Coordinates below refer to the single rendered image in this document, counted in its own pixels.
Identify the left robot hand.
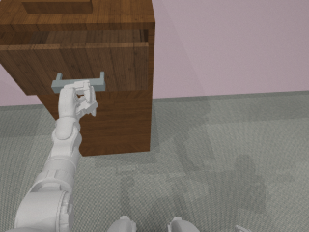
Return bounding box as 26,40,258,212
58,80,98,122

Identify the left robot forearm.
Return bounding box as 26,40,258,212
14,117,82,228

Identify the drawer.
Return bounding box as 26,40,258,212
0,29,149,96

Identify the right robot thigh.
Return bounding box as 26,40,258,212
165,219,200,232

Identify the handle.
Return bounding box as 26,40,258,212
96,99,115,109
21,0,94,15
51,71,106,94

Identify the left robot thigh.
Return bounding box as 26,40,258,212
106,219,136,232

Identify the cabinet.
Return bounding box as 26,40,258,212
0,0,155,157

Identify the robot left upper arm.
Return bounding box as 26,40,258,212
5,190,74,232

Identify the robot thigh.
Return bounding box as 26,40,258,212
165,219,200,232
106,219,136,232

